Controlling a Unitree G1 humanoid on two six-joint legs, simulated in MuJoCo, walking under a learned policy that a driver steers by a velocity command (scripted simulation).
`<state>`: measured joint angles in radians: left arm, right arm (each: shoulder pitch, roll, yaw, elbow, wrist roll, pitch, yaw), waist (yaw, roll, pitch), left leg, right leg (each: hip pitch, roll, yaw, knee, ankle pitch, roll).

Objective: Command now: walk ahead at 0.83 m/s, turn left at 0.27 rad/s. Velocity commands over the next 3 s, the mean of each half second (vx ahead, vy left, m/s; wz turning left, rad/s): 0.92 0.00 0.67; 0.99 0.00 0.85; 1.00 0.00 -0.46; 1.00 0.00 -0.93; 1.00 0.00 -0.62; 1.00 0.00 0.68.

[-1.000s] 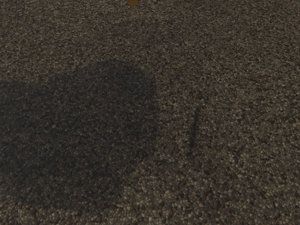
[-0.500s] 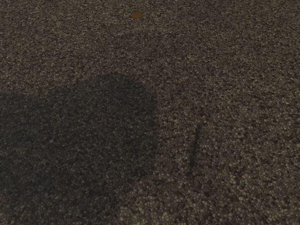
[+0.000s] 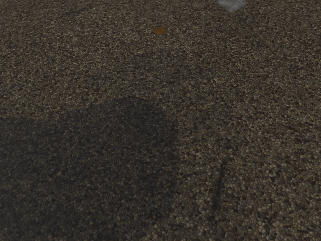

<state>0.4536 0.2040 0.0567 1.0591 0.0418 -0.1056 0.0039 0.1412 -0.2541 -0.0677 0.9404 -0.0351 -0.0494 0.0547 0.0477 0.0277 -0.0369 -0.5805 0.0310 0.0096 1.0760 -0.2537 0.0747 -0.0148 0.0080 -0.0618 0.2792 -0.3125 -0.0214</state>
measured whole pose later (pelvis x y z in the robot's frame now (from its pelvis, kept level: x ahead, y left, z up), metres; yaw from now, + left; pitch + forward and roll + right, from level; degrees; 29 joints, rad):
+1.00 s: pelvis +0.81 +0.30 -0.01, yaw +48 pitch +2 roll -3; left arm 0.51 0.32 0.06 0.92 0.03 -0.12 -0.02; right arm 0.01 -0.34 -0.03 0.63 -0.04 -0.02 0.08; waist 0.07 0.05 0.01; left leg -0.78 0.05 -0.03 1.01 -0.08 0.11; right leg 0.05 0.01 -0.21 0.25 -0.31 0.01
